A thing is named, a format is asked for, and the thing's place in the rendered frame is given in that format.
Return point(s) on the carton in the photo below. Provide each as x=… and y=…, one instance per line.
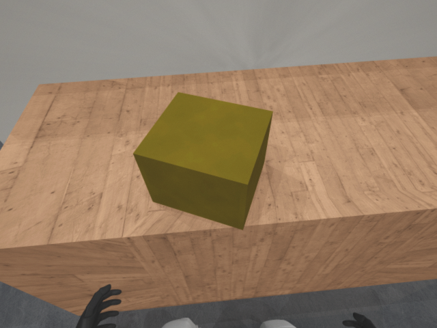
x=205, y=156

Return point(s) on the right robot hand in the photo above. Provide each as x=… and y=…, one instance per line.
x=361, y=322

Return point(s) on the left robot hand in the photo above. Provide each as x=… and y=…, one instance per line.
x=92, y=315

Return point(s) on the pedestal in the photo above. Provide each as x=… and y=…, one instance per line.
x=347, y=196

